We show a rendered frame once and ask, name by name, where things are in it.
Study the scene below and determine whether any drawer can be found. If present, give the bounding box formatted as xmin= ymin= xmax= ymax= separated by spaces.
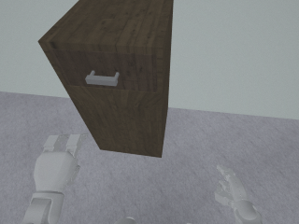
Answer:
xmin=49 ymin=49 xmax=158 ymax=92

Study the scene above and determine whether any robot left hand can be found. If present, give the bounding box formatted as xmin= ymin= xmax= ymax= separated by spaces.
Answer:
xmin=34 ymin=133 xmax=88 ymax=192

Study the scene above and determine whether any robot left forearm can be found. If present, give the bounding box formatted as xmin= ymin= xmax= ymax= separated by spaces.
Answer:
xmin=21 ymin=190 xmax=64 ymax=224

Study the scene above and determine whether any handle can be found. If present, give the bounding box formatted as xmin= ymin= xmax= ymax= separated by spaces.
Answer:
xmin=85 ymin=70 xmax=120 ymax=87

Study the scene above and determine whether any cabinet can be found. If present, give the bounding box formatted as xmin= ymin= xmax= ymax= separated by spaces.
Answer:
xmin=37 ymin=0 xmax=174 ymax=158

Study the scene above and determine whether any robot right hand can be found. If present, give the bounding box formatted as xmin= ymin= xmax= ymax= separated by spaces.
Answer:
xmin=214 ymin=164 xmax=250 ymax=208

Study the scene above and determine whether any robot right forearm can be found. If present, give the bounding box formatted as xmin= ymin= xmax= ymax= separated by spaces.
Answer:
xmin=233 ymin=200 xmax=263 ymax=224

